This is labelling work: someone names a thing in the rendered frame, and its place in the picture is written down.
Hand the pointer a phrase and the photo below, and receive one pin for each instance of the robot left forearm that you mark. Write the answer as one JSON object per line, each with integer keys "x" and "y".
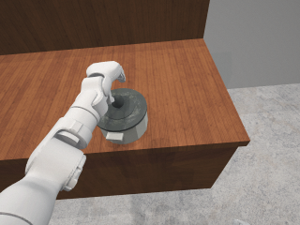
{"x": 76, "y": 127}

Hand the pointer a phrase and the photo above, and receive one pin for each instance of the pot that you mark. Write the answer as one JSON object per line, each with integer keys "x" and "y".
{"x": 127, "y": 136}

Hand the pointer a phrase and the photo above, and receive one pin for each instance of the knob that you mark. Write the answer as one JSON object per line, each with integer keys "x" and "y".
{"x": 118, "y": 101}

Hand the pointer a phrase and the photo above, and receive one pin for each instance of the robot left hand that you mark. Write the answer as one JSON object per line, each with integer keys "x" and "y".
{"x": 113, "y": 70}

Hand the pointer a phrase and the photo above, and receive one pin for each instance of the left robot upper arm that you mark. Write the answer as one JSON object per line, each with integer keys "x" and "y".
{"x": 31, "y": 200}

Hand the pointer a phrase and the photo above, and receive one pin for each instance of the lid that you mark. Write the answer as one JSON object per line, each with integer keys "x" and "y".
{"x": 126, "y": 117}

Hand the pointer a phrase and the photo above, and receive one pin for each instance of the table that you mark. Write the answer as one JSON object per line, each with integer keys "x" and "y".
{"x": 46, "y": 46}

